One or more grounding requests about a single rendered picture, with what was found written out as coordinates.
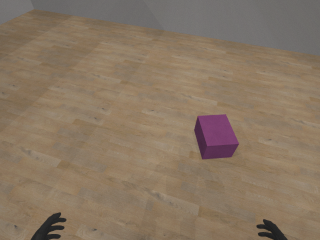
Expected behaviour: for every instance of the carton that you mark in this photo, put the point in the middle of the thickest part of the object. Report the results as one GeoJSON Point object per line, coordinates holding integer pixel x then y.
{"type": "Point", "coordinates": [215, 136]}

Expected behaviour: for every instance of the robot right hand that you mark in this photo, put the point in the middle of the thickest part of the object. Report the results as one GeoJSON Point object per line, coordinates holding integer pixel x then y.
{"type": "Point", "coordinates": [276, 233]}

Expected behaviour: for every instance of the robot left hand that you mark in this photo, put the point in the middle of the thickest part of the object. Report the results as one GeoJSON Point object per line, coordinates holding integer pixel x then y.
{"type": "Point", "coordinates": [46, 227]}

